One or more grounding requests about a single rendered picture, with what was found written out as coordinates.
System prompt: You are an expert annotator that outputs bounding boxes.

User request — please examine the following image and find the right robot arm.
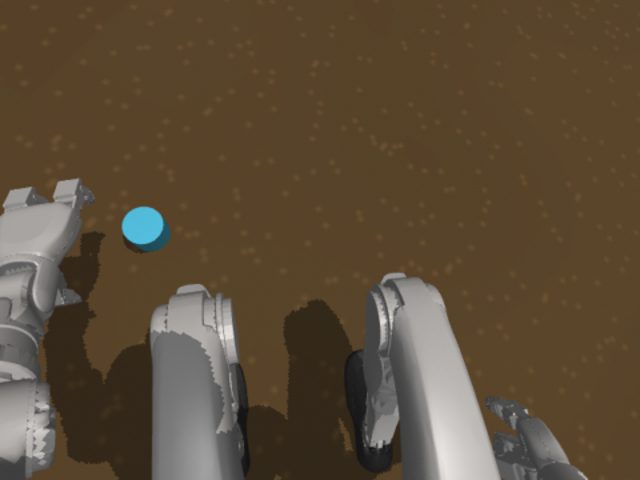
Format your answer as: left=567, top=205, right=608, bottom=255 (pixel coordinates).
left=537, top=462, right=588, bottom=480

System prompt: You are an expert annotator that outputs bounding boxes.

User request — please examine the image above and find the left robot arm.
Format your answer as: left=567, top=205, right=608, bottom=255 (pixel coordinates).
left=0, top=254, right=61, bottom=480

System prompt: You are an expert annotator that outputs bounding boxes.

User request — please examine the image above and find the right robot foot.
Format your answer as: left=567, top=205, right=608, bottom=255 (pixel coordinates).
left=344, top=350, right=393, bottom=473

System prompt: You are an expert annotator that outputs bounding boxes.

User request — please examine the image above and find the right robot hand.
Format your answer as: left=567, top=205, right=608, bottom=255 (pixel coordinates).
left=485, top=396, right=571, bottom=480

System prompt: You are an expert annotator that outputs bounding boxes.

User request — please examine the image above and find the left robot hand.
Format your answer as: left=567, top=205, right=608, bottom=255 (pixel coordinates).
left=0, top=178, right=95, bottom=307

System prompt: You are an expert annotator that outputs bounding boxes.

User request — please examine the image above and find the tin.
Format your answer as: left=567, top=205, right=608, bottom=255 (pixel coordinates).
left=122, top=207, right=171, bottom=252

